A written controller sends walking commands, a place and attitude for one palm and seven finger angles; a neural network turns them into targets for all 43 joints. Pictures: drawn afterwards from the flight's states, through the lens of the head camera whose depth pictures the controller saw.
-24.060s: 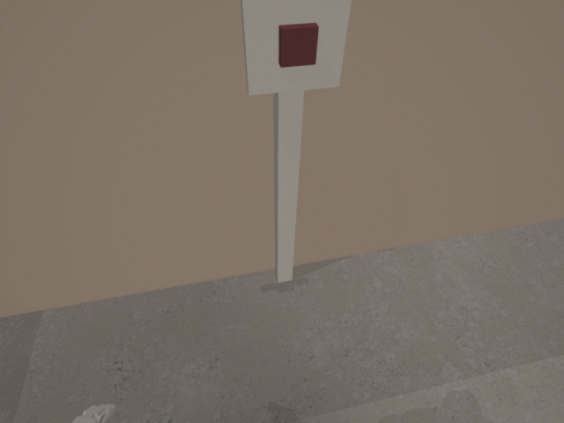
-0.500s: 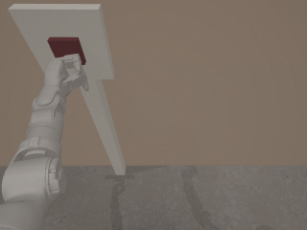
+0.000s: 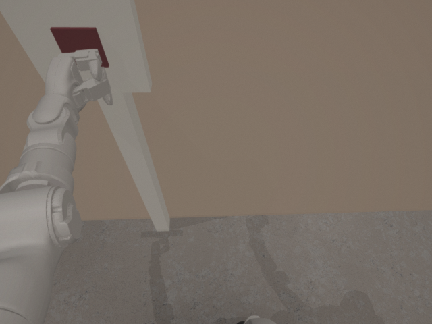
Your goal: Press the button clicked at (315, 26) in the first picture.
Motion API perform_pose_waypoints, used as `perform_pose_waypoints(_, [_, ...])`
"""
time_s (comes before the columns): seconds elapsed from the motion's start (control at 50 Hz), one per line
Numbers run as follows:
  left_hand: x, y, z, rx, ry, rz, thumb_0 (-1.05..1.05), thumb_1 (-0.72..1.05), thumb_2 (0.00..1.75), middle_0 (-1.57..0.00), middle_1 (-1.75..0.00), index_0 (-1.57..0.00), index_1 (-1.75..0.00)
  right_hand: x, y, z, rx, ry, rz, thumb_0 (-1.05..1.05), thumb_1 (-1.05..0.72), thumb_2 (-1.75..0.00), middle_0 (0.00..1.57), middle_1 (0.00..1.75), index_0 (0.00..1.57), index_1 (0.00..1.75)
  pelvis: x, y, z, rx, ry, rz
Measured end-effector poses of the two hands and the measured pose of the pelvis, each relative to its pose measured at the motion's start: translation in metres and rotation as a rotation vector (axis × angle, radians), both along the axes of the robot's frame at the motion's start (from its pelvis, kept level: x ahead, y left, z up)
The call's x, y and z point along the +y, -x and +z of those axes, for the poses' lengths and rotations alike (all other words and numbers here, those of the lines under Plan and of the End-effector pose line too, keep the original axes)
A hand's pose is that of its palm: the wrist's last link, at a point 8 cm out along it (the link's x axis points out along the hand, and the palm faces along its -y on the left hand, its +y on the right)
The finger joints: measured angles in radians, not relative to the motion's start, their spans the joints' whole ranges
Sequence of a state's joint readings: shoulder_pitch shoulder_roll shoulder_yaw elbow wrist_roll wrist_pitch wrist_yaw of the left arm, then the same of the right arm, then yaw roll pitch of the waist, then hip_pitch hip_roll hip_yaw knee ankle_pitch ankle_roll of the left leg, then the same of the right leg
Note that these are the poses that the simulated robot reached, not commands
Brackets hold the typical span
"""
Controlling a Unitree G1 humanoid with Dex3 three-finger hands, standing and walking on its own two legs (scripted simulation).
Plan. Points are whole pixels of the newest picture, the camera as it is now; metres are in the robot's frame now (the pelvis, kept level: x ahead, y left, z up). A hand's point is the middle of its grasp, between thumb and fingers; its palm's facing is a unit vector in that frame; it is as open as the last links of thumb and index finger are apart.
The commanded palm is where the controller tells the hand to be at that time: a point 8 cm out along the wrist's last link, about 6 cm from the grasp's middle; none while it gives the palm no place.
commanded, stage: hold the button down briefly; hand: left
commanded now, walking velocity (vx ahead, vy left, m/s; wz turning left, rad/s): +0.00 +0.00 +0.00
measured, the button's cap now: (83, 45) +0.56 +0.20 +0.21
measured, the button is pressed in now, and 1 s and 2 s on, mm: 13 0 0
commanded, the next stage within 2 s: pull the fist back off the button in 0.02 s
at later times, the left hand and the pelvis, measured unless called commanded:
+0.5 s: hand (103, 90) +0.49 +0.16 +0.17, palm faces -0.03 -1.00 +0.00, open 3.3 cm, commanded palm +0.46 +0.22 +0.17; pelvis +0.00 +0.00 +0.00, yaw -1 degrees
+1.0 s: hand (94, 116) +0.43 +0.17 +0.16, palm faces -0.02 -1.00 +0.00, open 3.1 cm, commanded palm +0.39 +0.21 +0.17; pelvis +0.04 -0.01 +0.01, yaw +0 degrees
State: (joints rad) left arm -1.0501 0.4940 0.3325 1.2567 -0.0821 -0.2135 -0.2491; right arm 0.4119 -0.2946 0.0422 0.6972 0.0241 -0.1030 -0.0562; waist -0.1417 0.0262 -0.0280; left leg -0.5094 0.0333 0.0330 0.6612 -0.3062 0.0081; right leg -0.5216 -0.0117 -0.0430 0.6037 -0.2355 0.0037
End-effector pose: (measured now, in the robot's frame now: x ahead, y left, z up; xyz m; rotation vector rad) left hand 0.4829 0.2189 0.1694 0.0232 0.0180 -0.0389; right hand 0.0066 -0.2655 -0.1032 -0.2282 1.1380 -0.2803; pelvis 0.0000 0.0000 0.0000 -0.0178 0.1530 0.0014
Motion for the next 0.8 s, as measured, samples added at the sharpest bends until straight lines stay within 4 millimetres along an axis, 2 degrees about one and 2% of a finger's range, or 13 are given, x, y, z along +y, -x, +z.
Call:
perform_pose_waypoints(0.2, [0.000,-0.002,-0.001,0.002,0.015,0.002,0.06,0.79,0.93,-1.30,-1.50,-1.42,-1.50,0.005,0.019,0.000,0.025,0.001,-0.007,0.01,-0.90,-0.90,0.20,0.30,0.20,0.30,0.003,0.006,-0.002,0.012,0.003,0.000])
perform_pose_waypoints(0.38, [0.000,0.006,-0.003,-0.026,0.030,0.009,0.06,0.81,0.91,-1.30,-1.50,-1.40,-1.50,0.006,0.012,0.000,-0.005,-0.011,0.001,0.01,-0.90,-0.90,0.20,0.30,0.20,0.30,0.004,0.003,-0.002,0.007,-0.001,-0.014])
perform_pose_waypoints(0.54, [-0.001,0.018,-0.004,-0.038,0.026,0.017,0.05,0.85,0.89,-1.30,-1.50,-1.35,-1.50,0.006,-0.024,0.002,-0.092,-0.026,0.016,0.01,-0.90,-0.90,0.20,0.30,0.20,0.30,0.002,-0.006,0.001,-0.022,-0.003,-0.021])
perform_pose_waypoints(0.68, [0.004,0.028,-0.004,-0.044,0.033,0.026,0.03,0.89,0.90,-1.30,-1.50,-1.31,-1.50,0.006,-0.070,0.008,-0.183,-0.036,0.050,0.01,-0.90,-0.90,0.20,0.30,0.20,0.30,-0.001,-0.017,0.004,-0.041,-0.006,-0.025])
perform_pose_waypoints(0.8, [0.008,0.045,-0.007,-0.044,0.028,0.023,0.02,0.90,0.90,-1.30,-1.50,-1.30,-1.50,0.005,-0.111,0.016,-0.256,-0.043,0.086,0.01,-0.90,-0.90,0.20,0.30,0.20,0.30,-0.004,-0.027,0.006,-0.063,-0.007,-0.019])
